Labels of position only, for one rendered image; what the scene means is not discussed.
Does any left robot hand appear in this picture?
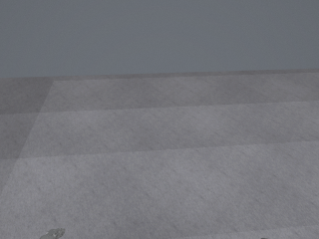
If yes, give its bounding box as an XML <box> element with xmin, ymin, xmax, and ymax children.
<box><xmin>40</xmin><ymin>228</ymin><xmax>66</xmax><ymax>239</ymax></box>

